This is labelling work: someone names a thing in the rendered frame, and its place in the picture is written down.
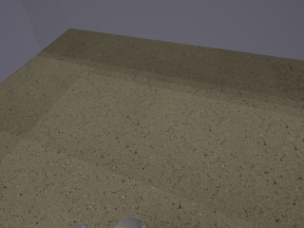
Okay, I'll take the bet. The robot left thigh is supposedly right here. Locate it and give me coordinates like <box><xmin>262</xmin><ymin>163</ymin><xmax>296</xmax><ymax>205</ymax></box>
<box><xmin>115</xmin><ymin>217</ymin><xmax>146</xmax><ymax>228</ymax></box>

